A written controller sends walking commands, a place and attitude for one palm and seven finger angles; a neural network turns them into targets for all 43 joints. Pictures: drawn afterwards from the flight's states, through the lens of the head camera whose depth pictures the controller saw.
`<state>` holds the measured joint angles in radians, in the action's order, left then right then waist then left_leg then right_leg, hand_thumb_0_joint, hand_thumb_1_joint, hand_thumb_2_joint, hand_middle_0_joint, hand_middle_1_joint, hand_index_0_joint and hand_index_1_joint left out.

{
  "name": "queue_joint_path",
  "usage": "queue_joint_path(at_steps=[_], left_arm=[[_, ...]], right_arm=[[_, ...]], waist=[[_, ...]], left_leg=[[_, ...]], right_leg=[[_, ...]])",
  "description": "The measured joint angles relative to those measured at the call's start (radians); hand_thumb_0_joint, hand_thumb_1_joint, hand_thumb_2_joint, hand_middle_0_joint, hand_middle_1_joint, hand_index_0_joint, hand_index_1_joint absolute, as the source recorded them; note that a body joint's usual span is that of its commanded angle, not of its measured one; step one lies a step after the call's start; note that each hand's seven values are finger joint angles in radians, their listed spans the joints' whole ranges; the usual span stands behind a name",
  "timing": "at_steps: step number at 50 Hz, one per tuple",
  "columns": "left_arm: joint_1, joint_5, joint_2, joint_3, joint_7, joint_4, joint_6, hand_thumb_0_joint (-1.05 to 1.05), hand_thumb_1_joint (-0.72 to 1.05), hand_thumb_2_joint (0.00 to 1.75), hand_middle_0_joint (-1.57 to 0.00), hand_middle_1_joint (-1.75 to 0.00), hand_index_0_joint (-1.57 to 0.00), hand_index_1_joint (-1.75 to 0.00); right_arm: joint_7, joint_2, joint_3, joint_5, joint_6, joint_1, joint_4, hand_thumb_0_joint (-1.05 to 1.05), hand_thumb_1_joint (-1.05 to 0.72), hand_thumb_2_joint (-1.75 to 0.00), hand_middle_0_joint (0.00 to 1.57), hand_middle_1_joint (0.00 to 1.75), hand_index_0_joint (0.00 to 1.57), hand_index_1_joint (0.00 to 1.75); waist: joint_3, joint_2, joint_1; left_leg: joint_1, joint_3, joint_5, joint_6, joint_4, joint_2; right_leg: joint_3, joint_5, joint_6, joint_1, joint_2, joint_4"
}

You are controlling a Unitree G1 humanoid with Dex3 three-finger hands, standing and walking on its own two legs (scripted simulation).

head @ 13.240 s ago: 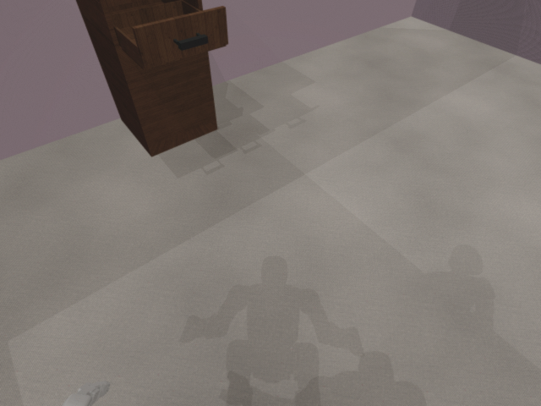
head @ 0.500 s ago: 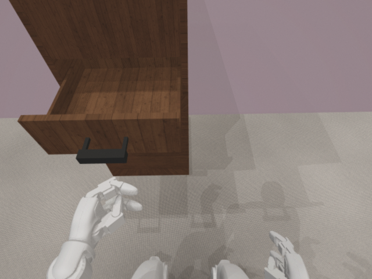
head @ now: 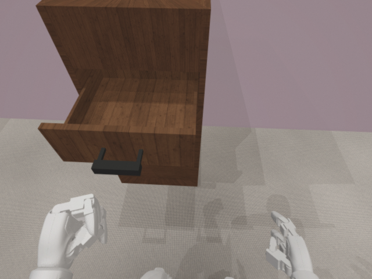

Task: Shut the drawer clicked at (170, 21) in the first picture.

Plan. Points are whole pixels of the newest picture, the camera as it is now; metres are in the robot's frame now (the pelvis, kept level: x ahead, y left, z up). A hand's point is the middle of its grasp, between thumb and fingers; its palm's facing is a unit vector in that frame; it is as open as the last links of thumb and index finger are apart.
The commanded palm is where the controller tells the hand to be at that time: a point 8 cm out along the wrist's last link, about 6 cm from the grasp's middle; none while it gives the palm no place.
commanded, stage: raise the hand and make a fist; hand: left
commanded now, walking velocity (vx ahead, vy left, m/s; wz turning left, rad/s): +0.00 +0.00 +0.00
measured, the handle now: (119, 160) +0.40 +0.21 -0.02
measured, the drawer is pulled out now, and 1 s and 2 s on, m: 0.25 0.25 0.25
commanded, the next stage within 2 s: bring the fist close to the handle in 0.60 s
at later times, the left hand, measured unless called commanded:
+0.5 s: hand (112, 230) +0.20 +0.15 +0.08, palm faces -0.03 -1.00 -0.03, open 3.3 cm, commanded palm +0.17 +0.21 +0.08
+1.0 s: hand (116, 222) +0.22 +0.15 +0.05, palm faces +0.02 -1.00 -0.04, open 3.3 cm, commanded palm +0.20 +0.21 +0.05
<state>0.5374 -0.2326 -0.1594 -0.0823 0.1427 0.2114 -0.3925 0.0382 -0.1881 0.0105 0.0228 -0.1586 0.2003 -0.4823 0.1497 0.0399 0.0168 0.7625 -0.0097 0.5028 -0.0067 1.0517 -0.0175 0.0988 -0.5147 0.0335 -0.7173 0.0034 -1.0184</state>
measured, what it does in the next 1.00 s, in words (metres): stands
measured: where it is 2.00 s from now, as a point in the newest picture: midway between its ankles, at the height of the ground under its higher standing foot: outside the picture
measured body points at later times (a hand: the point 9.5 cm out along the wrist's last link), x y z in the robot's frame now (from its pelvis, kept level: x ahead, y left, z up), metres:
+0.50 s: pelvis +0.00 +0.01 +0.01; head +0.04 +0.00 +0.46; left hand +0.19 +0.20 +0.08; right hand +0.16 -0.23 -0.07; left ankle +0.01 +0.11 -0.67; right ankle -0.01 -0.10 -0.67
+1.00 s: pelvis +0.00 +0.00 -0.01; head +0.06 -0.01 +0.44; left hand +0.21 +0.21 +0.05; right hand +0.18 -0.23 -0.08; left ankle +0.01 +0.11 -0.67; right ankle +0.00 -0.10 -0.67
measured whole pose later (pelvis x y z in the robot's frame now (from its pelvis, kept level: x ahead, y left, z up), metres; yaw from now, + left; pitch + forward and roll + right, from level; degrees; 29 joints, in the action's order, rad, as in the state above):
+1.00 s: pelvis +0.00 +0.00 -0.01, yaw +0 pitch +14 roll -1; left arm 0.44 -0.19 -0.17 -0.05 0.12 0.11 -0.38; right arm 0.03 -0.23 0.01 0.01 -0.15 0.23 -0.48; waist 0.14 0.04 -0.01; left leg 0.82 -0.01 0.52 0.00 1.09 -0.02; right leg 0.10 -0.53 0.04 -0.78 0.00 -1.06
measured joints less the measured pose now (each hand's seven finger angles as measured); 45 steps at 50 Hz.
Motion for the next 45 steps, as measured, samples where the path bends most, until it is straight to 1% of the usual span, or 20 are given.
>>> queue_joint_path(at_steps=[4, 6, 9, 12, 15, 17, 20, 23, 26, 30, 33, 38, 40, 45], left_arm=[[0.020, 0.021, -0.001, 0.051, 0.030, -0.002, 0.069, 0.02, 0.90, 0.90, -1.36, -1.56, -1.36, -1.56], [0.033, 0.032, -0.009, 0.075, 0.032, 0.004, 0.091, 0.02, 0.90, 0.90, -1.37, -1.57, -1.38, -1.57], [0.041, 0.039, -0.021, 0.080, 0.004, 0.028, 0.086, 0.02, 0.90, 0.90, -1.39, -1.59, -1.39, -1.59], [0.026, 0.036, -0.025, 0.055, -0.036, 0.051, 0.053, 0.02, 0.90, 0.90, -1.40, -1.59, -1.40, -1.59], [0.000, 0.030, -0.017, 0.029, -0.048, 0.044, 0.033, 0.02, 0.90, 0.90, -1.40, -1.60, -1.40, -1.60], [-0.011, 0.028, -0.011, 0.030, -0.038, 0.030, 0.045, 0.02, 0.90, 0.90, -1.40, -1.60, -1.40, -1.60], [-0.013, 0.034, -0.010, 0.057, -0.018, 0.009, 0.083, 0.02, 0.90, 0.90, -1.40, -1.60, -1.40, -1.60], [0.006, 0.043, -0.017, 0.081, -0.021, 0.015, 0.106, 0.02, 0.90, 0.90, -1.40, -1.60, -1.40, -1.60], [0.027, 0.045, -0.025, 0.074, -0.050, 0.036, 0.088, 0.02, 0.90, 0.90, -1.40, -1.60, -1.40, -1.60], [0.023, 0.038, -0.021, 0.035, -0.076, 0.038, 0.047, 0.02, 0.90, 0.90, -1.40, -1.60, -1.40, -1.60], [0.012, 0.031, -0.015, 0.026, -0.060, 0.020, 0.045, 0.02, 0.90, 0.90, -1.40, -1.60, -1.40, -1.60], [0.004, 0.032, -0.019, 0.055, -0.020, -0.001, 0.067, 0.02, 0.90, 0.90, -1.40, -1.60, -1.40, -1.60], [-0.006, 0.035, -0.020, 0.059, -0.017, -0.010, 0.061, 0.02, 0.90, 0.90, -1.40, -1.60, -1.40, -1.60], [-0.053, 0.036, -0.012, 0.035, -0.029, -0.054, 0.027, 0.02, 0.90, 0.90, -1.40, -1.60, -1.40, -1.60]], right_arm=[[-0.004, -0.007, 0.019, 0.003, 0.012, 0.012, 0.022, 0.02, -0.90, -0.90, 0.20, 0.30, 0.20, 0.30], [-0.002, -0.012, 0.022, 0.000, 0.014, 0.019, 0.030, 0.02, -0.90, -0.89, 0.20, 0.30, 0.20, 0.30], [0.002, -0.016, 0.018, -0.004, 0.014, 0.034, 0.033, 0.02, -0.90, -0.89, 0.20, 0.30, 0.20, 0.30], [0.000, -0.024, 0.012, -0.006, 0.012, 0.048, 0.027, 0.02, -0.90, -0.90, 0.20, 0.30, 0.20, 0.30], [-0.006, -0.034, 0.011, -0.006, 0.014, 0.056, 0.014, 0.02, -0.90, -0.90, 0.20, 0.30, 0.20, 0.30], [-0.007, -0.041, 0.011, -0.003, 0.017, 0.062, 0.009, 0.02, -0.90, -0.90, 0.20, 0.30, 0.20, 0.30], [-0.003, -0.047, 0.010, 0.001, 0.019, 0.072, 0.008, 0.02, -0.90, -0.90, 0.20, 0.30, 0.20, 0.30], [0.000, -0.045, 0.005, 0.000, 0.016, 0.084, 0.010, 0.02, -0.90, -0.90, 0.20, 0.30, 0.20, 0.30], [0.001, -0.037, -0.001, -0.003, 0.015, 0.089, 0.008, 0.02, -0.90, -0.90, 0.20, 0.30, 0.20, 0.30], [-0.006, -0.035, 0.000, -0.006, 0.014, 0.082, 0.005, 0.02, -0.90, -0.90, 0.20, 0.30, 0.20, 0.30], [-0.011, -0.041, 0.004, -0.005, 0.013, 0.071, 0.004, 0.02, -0.90, -0.90, 0.20, 0.30, 0.20, 0.30], [-0.004, -0.046, 0.009, -0.003, 0.005, 0.057, 0.007, 0.02, -0.90, -0.90, 0.20, 0.30, 0.20, 0.30], [-0.001, -0.044, 0.009, -0.006, 0.001, 0.052, 0.007, 0.02, -0.90, -0.90, 0.20, 0.30, 0.20, 0.30], [-0.006, -0.039, 0.006, -0.013, 0.000, 0.039, 0.004, 0.02, -0.90, -0.90, 0.20, 0.30, 0.20, 0.30]], waist=[[-0.006, 0.008, -0.003], [-0.013, 0.007, -0.005], [-0.022, 0.000, -0.006], [-0.028, -0.001, -0.008], [-0.027, 0.003, -0.014], [-0.026, 0.006, -0.020], [-0.027, 0.008, -0.028], [-0.024, 0.005, -0.033], [-0.020, 0.000, -0.034], [-0.020, 0.000, -0.031], [-0.021, 0.006, -0.027], [-0.024, 0.011, -0.023], [-0.021, 0.008, -0.022], [-0.016, -0.004, -0.024]], left_leg=[[-0.024, -0.002, -0.006, -0.005, -0.017, 0.004], [-0.032, 0.000, -0.008, -0.007, -0.023, 0.004], [-0.038, 0.003, -0.010, -0.008, -0.026, 0.003], [-0.037, 0.001, -0.010, -0.008, -0.022, 0.003], [-0.029, 0.000, -0.011, -0.009, -0.017, 0.003], [-0.026, 0.001, -0.011, -0.010, -0.016, 0.003], [-0.029, 0.005, -0.014, -0.012, -0.022, 0.004], [-0.039, 0.013, -0.016, -0.012, -0.033, 0.003], [-0.048, 0.018, -0.015, -0.010, -0.040, 0.001], [-0.043, 0.013, -0.012, -0.007, -0.032, -0.001], [-0.032, 0.007, -0.010, -0.006, -0.024, 0.000], [-0.027, 0.002, -0.009, -0.005, -0.022, 0.001], [-0.021, 0.002, -0.009, -0.003, -0.020, 0.001], [0.017, 0.000, 0.001, 0.002, 0.007, -0.001]], right_leg=[[0.002, 0.008, -0.006, 0.029, 0.003, 0.023], [0.000, 0.012, -0.007, 0.036, 0.003, 0.030], [-0.002, 0.015, -0.008, 0.041, 0.002, 0.033], [-0.001, 0.016, -0.008, 0.042, 0.001, 0.032], [0.000, 0.017, -0.008, 0.035, 0.001, 0.029], [-0.001, 0.018, -0.010, 0.032, 0.002, 0.028], [-0.006, 0.021, -0.011, 0.032, 0.003, 0.032], [-0.013, 0.023, -0.012, 0.037, 0.002, 0.037], [-0.018, 0.022, -0.010, 0.042, -0.001, 0.040], [-0.013, 0.018, -0.007, 0.039, -0.002, 0.033], [-0.007, 0.015, -0.006, 0.032, -0.001, 0.028], [-0.003, 0.013, -0.005, 0.028, 0.000, 0.026], [-0.003, 0.011, -0.004, 0.021, 0.000, 0.022], [-0.001, -0.001, 0.002, -0.018, -0.001, -0.009]])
